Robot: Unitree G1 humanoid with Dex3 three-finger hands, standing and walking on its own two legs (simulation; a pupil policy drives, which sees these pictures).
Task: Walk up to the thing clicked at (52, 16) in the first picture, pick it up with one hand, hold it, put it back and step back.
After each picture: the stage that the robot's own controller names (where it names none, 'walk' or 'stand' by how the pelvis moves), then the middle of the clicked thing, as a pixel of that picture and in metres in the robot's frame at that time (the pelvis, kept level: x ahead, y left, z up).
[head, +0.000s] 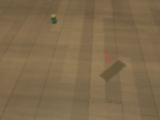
stand; (53, 19) +1.94 +0.44 -0.72
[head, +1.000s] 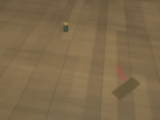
walk; (65, 27) +1.83 +0.21 -0.71
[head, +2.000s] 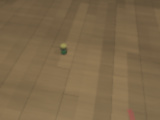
walk; (63, 49) +1.26 +0.20 -0.72
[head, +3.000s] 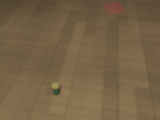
walk; (56, 89) +0.78 +0.26 -0.71
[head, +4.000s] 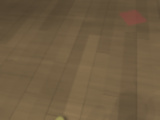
walk; out of the picture +0.47 +0.26 -0.70
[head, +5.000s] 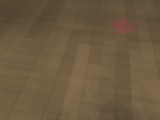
stand; out of the picture +0.32 +0.24 -0.72
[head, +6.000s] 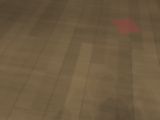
stand; out of the picture +0.32 +0.23 -0.73
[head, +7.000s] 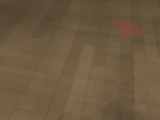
stand; out of the picture +0.32 +0.23 -0.73
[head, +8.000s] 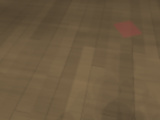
stand; out of the picture +0.31 +0.23 -0.73
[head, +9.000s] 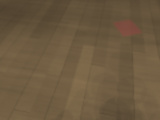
go down; out of the picture +0.30 +0.23 -0.73
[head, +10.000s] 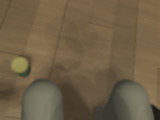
go down; (21, 67) +0.40 +0.26 -0.31
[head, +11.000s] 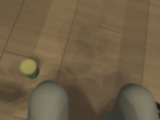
approach; (30, 69) +0.40 +0.26 -0.31
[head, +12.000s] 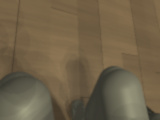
close in; out of the picture +0.38 +0.29 -0.22
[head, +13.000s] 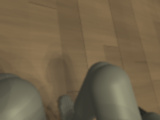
close; out of the picture +0.38 +0.30 -0.22
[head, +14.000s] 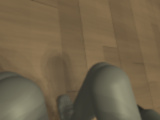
lift; out of the picture +0.36 +0.30 -0.22
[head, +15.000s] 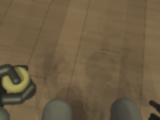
lift; (21, 85) +0.32 +0.22 -0.03
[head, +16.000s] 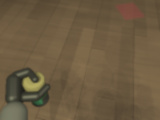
hold; (37, 90) +0.33 +0.18 -0.01
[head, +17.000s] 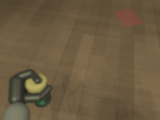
hold; (39, 91) +0.34 +0.18 +0.00
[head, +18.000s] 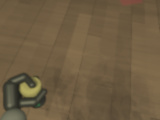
crouch; (34, 93) +0.33 +0.19 -0.05
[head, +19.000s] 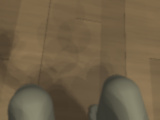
lower; out of the picture +0.45 +0.29 -0.11
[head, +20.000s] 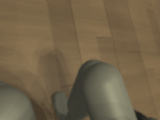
lower; out of the picture +0.41 +0.31 -0.22
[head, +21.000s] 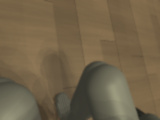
lower; out of the picture +0.40 +0.32 -0.22
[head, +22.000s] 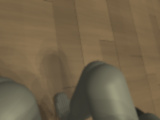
lower; out of the picture +0.40 +0.31 -0.22
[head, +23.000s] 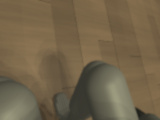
lower; out of the picture +0.40 +0.32 -0.22
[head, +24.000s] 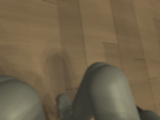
open; out of the picture +0.39 +0.30 -0.23
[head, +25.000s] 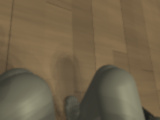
stand; out of the picture +0.39 +0.29 -0.23
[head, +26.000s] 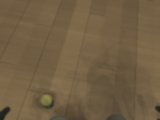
stand; (47, 102) +0.39 +0.23 -0.54
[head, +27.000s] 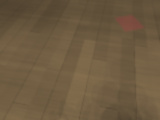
stand; out of the picture +0.36 +0.22 -0.67
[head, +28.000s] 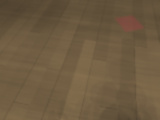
stand; out of the picture +0.36 +0.21 -0.67
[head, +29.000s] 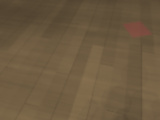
stand; out of the picture +0.38 +0.21 -0.72
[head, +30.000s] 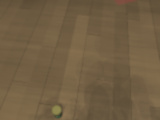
walk; (57, 112) +0.42 +0.20 -0.70
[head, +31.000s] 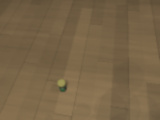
walk; (62, 85) +0.67 +0.24 -0.70
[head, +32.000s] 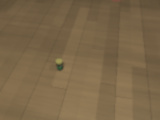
stand; (59, 64) +0.99 +0.26 -0.70
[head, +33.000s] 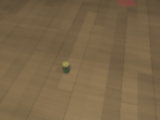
stand; (66, 67) +1.00 +0.20 -0.72
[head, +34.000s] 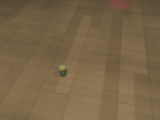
stand; (62, 71) +1.00 +0.24 -0.73
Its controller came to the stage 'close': yes
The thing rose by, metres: 0.71
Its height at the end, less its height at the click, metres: +0.00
